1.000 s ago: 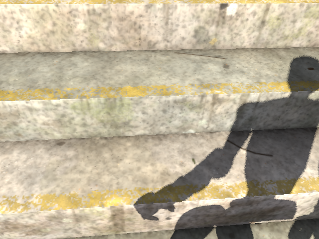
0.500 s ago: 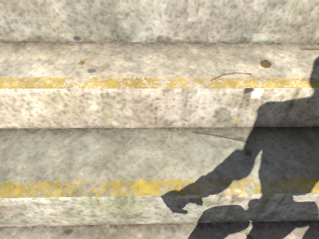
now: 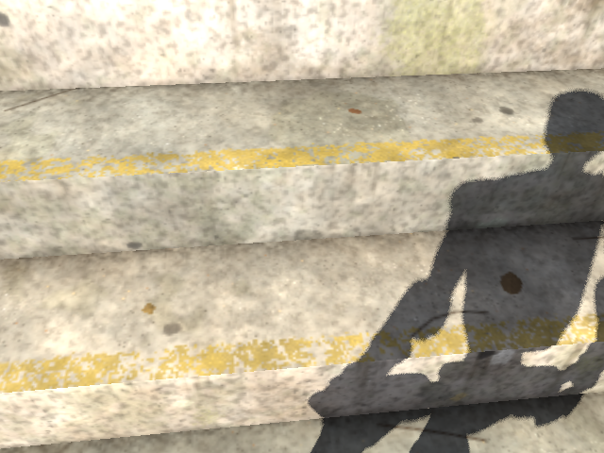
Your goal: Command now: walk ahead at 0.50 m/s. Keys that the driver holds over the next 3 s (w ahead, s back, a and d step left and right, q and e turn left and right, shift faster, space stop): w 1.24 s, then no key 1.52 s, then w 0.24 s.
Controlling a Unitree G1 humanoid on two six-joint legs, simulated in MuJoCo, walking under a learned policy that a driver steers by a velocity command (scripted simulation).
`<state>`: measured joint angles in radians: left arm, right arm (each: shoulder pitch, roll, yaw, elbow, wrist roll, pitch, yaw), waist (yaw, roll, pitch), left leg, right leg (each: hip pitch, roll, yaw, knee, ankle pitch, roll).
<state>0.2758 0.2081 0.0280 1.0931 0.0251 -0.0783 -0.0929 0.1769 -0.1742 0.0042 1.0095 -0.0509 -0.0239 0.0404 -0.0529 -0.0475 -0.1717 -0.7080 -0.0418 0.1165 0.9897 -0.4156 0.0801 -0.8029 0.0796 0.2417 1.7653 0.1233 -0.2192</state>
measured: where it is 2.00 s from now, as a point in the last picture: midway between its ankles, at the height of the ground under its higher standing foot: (301, 137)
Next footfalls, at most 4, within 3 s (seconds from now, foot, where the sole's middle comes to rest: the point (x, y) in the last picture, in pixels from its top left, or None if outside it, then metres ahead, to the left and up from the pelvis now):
0.38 right None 0.39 -0.13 -0.52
0.92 left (244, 310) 0.64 0.09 -0.34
1.46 right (360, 123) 0.94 -0.13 -0.15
1.92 left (240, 125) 0.94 0.10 -0.15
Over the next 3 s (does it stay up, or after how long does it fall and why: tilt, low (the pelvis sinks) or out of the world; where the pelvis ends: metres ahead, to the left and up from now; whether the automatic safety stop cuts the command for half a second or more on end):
stays up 0.92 -0.03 0.62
